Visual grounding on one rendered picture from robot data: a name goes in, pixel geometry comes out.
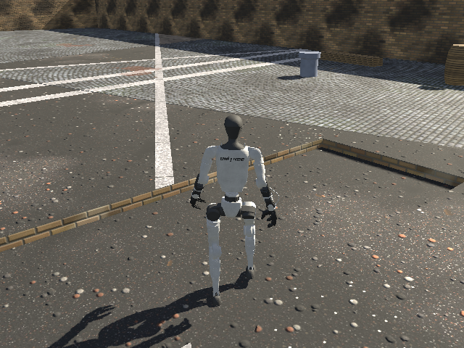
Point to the robot left shin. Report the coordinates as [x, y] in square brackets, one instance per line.
[214, 272]

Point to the robot left forearm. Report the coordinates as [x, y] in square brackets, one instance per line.
[197, 189]

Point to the robot right forearm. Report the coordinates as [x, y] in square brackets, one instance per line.
[267, 196]

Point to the robot left thigh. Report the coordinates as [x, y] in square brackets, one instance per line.
[213, 214]

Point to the right robot hand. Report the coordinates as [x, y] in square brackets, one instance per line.
[273, 217]

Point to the robot right upper arm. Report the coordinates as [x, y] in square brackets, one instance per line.
[259, 167]

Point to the left robot hand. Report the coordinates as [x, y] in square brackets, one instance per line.
[200, 199]

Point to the robot left upper arm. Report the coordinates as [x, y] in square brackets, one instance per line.
[210, 152]

